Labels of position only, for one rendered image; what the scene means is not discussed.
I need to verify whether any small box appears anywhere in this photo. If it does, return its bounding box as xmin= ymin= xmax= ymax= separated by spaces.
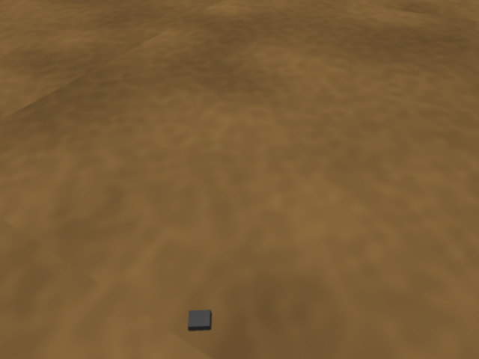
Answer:
xmin=188 ymin=310 xmax=212 ymax=331

